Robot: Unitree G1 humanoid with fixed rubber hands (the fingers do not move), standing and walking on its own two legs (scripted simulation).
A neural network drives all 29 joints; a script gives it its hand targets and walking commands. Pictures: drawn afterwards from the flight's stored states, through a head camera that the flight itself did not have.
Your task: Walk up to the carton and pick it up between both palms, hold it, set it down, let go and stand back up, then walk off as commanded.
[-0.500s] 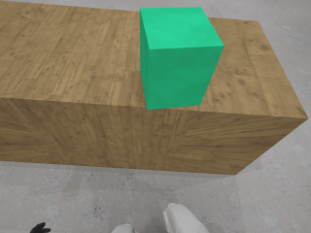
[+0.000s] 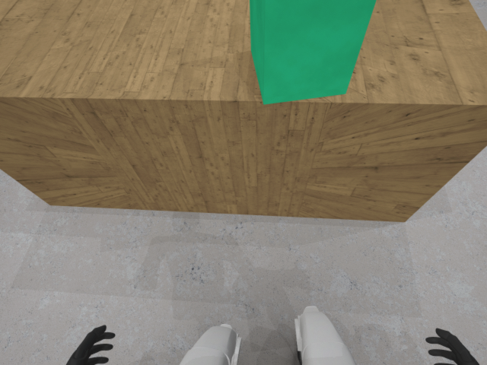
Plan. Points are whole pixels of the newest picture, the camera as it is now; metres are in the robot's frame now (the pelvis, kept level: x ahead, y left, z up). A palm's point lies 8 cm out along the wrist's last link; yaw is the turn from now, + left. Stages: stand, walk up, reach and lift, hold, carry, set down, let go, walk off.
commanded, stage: walk off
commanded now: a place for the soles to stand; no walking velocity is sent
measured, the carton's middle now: (301, 23) +0.78 -0.11 +0.07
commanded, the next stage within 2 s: none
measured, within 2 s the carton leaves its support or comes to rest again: neither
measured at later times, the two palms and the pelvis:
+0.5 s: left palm out of the picture -0.05 +0.33 -0.11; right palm out of the picture -0.09 -0.30 -0.08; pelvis -0.17 +0.02 +0.01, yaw -7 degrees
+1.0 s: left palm out of the picture -0.24 +0.34 -0.10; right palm out of the picture -0.25 -0.27 -0.07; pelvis -0.33 +0.02 +0.02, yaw -4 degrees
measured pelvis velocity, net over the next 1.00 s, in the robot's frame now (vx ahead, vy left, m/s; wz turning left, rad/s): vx -0.33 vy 0.02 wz -0.06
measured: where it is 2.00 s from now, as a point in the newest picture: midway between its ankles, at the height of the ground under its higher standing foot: outside the picture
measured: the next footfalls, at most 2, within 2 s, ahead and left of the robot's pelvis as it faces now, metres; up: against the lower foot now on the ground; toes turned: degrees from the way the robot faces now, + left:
left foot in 0.02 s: +0.03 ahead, +0.13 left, +0.00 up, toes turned -8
right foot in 0.50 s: -0.17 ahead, -0.13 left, +0.00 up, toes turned -1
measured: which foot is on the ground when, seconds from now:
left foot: up 0.00-0.00, down 0.02-0.54, up 0.56-0.78, down 0.80-1.00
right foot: down 0.00-0.04, up 0.06-0.48, down 0.50-0.82, up 0.84-1.00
